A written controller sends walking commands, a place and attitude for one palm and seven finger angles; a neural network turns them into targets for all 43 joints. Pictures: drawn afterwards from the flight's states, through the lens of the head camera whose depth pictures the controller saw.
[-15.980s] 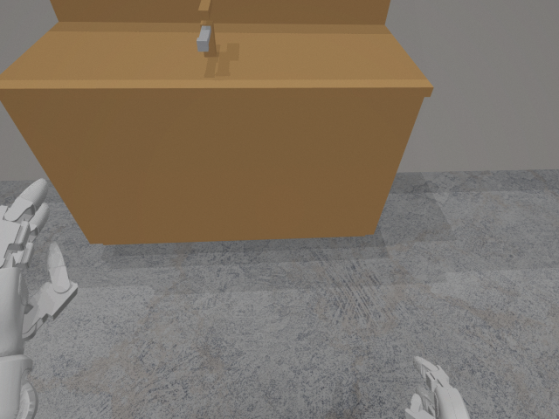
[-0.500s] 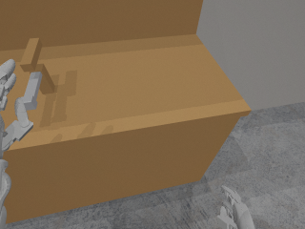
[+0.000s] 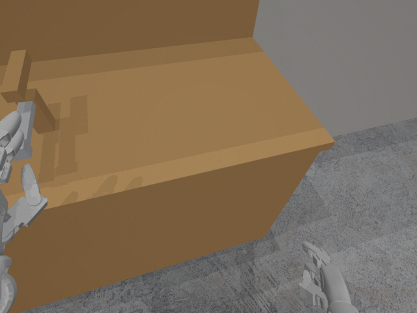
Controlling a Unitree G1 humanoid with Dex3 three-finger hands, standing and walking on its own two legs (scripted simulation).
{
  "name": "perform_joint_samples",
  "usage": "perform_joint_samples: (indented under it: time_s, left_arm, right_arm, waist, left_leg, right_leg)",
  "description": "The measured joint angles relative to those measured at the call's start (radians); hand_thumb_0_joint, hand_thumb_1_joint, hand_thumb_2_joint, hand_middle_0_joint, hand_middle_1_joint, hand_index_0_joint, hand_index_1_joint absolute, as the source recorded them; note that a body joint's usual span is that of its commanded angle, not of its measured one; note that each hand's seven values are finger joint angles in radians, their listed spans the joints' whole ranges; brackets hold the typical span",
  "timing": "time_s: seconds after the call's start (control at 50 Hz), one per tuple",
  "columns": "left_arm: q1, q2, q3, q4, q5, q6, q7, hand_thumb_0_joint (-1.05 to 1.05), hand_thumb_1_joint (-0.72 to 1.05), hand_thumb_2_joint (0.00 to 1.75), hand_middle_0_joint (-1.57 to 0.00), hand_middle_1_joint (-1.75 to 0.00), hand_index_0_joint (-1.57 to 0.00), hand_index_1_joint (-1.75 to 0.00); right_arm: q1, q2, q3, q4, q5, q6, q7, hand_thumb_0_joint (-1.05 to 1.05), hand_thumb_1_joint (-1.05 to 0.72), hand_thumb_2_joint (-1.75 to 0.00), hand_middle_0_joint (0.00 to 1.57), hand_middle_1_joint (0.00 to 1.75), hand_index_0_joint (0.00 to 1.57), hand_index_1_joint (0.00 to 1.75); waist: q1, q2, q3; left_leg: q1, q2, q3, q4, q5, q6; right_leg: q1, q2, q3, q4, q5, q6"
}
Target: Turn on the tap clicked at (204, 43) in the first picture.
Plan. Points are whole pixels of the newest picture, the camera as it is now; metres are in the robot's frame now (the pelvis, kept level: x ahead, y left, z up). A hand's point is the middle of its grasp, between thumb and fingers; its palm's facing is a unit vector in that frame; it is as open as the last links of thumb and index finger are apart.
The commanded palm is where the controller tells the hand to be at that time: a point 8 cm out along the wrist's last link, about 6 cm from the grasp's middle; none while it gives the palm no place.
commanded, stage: come to a stop and stand still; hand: left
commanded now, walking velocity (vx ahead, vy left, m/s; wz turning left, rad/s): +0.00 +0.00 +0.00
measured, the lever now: (19, 149) +0.34 +0.37 +0.10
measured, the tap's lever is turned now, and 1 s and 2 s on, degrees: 0 0 0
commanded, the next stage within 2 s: look again from close up in 1.48 s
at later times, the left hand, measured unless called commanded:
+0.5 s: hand (19, 228) +0.19 +0.26 +0.16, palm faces +0.43 -0.84 -0.35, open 7.4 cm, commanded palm +0.13 +0.29 +0.17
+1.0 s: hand (43, 226) +0.20 +0.25 +0.13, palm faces +0.36 -0.84 -0.41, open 7.4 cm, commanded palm +0.14 +0.28 +0.17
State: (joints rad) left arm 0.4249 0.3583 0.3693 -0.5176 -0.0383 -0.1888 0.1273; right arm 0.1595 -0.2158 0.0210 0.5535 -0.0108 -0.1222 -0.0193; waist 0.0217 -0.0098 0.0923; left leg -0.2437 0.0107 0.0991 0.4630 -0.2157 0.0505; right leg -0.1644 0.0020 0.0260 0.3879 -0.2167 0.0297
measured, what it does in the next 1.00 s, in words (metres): stands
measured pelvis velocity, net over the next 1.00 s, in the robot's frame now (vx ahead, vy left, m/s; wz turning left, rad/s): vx -0.03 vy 0.00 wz -0.01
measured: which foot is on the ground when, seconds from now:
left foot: down 0.00-1.00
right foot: down 0.00-1.00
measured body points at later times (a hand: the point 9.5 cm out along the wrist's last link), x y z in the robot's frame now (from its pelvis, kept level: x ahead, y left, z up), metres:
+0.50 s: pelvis -0.03 +0.01 +0.00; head -0.01 +0.02 +0.45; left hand +0.16 +0.30 +0.18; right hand +0.15 -0.20 -0.07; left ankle +0.02 +0.08 -0.74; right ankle -0.01 -0.14 -0.74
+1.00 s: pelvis -0.03 +0.00 +0.00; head +0.00 +0.01 +0.44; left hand +0.17 +0.29 +0.16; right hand +0.14 -0.22 -0.08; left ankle +0.02 +0.08 -0.74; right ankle -0.01 -0.14 -0.74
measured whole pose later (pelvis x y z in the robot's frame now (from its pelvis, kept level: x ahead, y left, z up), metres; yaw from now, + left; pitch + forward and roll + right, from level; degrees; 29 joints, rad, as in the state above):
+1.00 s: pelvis -0.03 +0.00 +0.00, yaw +0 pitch -2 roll -1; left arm 0.39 0.35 0.34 -0.38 -0.01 -0.20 0.09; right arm 0.25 -0.20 0.02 0.56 0.01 -0.15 -0.03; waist 0.03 0.00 0.08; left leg -0.27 0.02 0.11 0.49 -0.20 0.05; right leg -0.21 0.00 0.03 0.45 -0.21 0.02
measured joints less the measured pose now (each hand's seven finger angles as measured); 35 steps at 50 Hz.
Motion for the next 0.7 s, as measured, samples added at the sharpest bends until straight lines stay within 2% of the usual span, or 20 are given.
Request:
perform_joint_samples:
  time_s: [0.24,0.6,0.62,0.64,0.66,0.68,0.7]
  left_arm:
    - [-0.024,-0.029,-0.04,0.054,0.0,0.026,0.007,0.02,0.89,0.9,-0.21,-0.3,-0.21,-0.31]
    - [-0.008,-0.031,-0.045,0.068,0.004,0.014,0.025,0.02,0.89,0.9,-0.2,-0.3,-0.21,-0.31]
    - [-0.055,0.006,-0.028,0.077,0.046,0.017,-0.001,0.02,0.89,0.9,-0.21,-0.3,-0.21,-0.31]
    - [-0.142,0.07,0.004,0.111,0.069,-0.003,-0.025,0.02,0.88,0.9,-0.21,-0.3,-0.21,-0.31]
    - [-0.232,0.125,0.039,0.163,0.072,-0.03,-0.037,0.02,0.88,0.9,-0.21,-0.3,-0.22,-0.31]
    - [-0.3,0.156,0.069,0.209,0.061,-0.043,-0.04,0.02,0.88,0.9,-0.21,-0.3,-0.22,-0.31]
    - [-0.334,0.163,0.095,0.233,0.043,-0.045,-0.038,0.02,0.88,0.9,-0.21,-0.3,-0.22,-0.31]
  right_arm:
    - [-0.007,0.024,0.023,-0.009,-0.004,0.014,-0.012,0.02,-0.9,-0.9,0.2,0.29,0.21,0.3]
    - [0.032,0.011,0.01,0.024,-0.002,0.021,-0.022,0.02,-0.9,-0.9,0.2,0.3,0.21,0.3]
    - [0.045,0.012,0.002,0.017,-0.009,0.011,-0.023,0.02,-0.9,-0.9,0.2,0.3,0.21,0.3]
    - [0.049,0.016,-0.003,0.021,-0.004,0.0,-0.024,0.02,-0.9,-0.9,0.2,0.29,0.21,0.3]
    - [0.043,0.02,-0.006,0.034,-0.003,-0.005,-0.018,0.02,-0.9,-0.9,0.2,0.29,0.21,0.3]
    - [0.037,0.021,-0.007,0.041,0.002,-0.005,-0.008,0.02,-0.9,-0.9,0.2,0.29,0.21,0.3]
    - [0.032,0.02,-0.008,0.04,0.011,-0.006,0.004,0.02,-0.9,-0.9,0.2,0.29,0.21,0.3]
  waist:
    - [0.015,0.006,-0.009]
    - [0.0,0.024,-0.02]
    - [0.012,0.022,-0.017]
    - [0.028,0.013,-0.007]
    - [0.041,0.001,0.004]
    - [0.048,-0.007,0.012]
    - [0.047,-0.007,0.016]
  left_leg:
    - [0.003,-0.012,0.003,-0.03,0.043,0.013]
    - [0.001,-0.018,-0.001,-0.044,0.068,0.013]
    - [-0.019,-0.013,-0.007,-0.024,0.061,0.009]
    - [-0.042,-0.009,-0.016,0.0,0.058,0.009]
    - [-0.055,-0.009,-0.02,0.015,0.059,0.012]
    - [-0.062,-0.009,-0.019,0.024,0.059,0.012]
    - [-0.064,-0.008,-0.016,0.029,0.056,0.011]
  right_leg:
    - [0.002,-0.011,0.002,-0.025,0.041,0.011]
    - [-0.002,-0.017,-0.003,-0.032,0.06,0.013]
    - [-0.012,-0.013,-0.011,-0.025,0.06,0.013]
    - [-0.032,-0.01,-0.022,0.0,0.052,0.009]
    - [-0.052,-0.01,-0.026,0.032,0.04,0.0]
    - [-0.066,-0.01,-0.026,0.056,0.03,-0.007]
    - [-0.074,-0.01,-0.022,0.07,0.024,-0.011]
